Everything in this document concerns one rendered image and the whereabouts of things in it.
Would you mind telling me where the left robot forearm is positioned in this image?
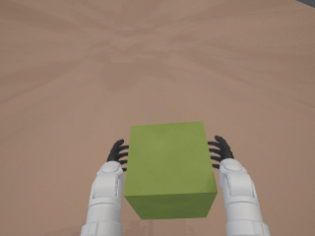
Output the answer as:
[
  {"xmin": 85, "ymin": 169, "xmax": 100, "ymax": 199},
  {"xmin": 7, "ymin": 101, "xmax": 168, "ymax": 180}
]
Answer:
[{"xmin": 80, "ymin": 160, "xmax": 124, "ymax": 236}]

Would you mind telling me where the right robot forearm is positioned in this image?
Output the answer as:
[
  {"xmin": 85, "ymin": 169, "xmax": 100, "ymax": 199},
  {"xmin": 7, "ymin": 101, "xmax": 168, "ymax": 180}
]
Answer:
[{"xmin": 219, "ymin": 158, "xmax": 271, "ymax": 236}]

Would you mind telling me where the carton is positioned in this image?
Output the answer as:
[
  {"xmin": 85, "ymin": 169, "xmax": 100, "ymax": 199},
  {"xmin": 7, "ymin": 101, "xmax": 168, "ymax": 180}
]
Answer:
[{"xmin": 124, "ymin": 121, "xmax": 218, "ymax": 220}]

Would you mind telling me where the robot right hand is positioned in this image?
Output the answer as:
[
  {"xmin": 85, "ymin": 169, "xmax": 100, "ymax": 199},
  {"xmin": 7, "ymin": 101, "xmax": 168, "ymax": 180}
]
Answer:
[{"xmin": 208, "ymin": 136, "xmax": 234, "ymax": 169}]

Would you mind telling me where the robot left hand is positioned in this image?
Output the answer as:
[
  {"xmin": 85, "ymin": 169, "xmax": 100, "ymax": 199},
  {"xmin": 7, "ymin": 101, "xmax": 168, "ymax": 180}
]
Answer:
[{"xmin": 106, "ymin": 139, "xmax": 129, "ymax": 172}]

